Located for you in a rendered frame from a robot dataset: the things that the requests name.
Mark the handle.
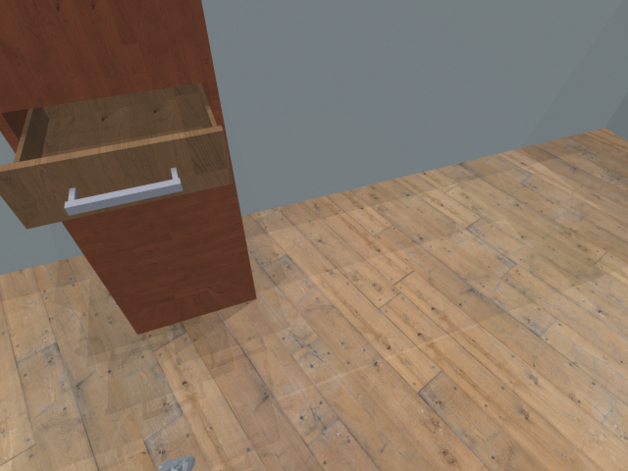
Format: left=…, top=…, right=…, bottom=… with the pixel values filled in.
left=64, top=168, right=183, bottom=216

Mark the drawer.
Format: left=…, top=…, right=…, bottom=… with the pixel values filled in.
left=0, top=83, right=234, bottom=229

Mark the cabinet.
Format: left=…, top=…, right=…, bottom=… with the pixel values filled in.
left=0, top=0, right=257, bottom=335

